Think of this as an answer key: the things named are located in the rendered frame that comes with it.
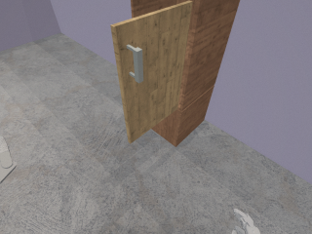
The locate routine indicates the robot right hand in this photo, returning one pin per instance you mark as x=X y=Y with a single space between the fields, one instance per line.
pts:
x=246 y=222

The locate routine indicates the cupboard door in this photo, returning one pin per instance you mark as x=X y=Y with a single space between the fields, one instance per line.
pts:
x=162 y=35

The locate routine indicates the robot left hand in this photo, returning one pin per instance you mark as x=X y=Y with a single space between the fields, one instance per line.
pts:
x=7 y=165

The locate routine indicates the handle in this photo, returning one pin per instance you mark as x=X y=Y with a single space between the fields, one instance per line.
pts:
x=138 y=63

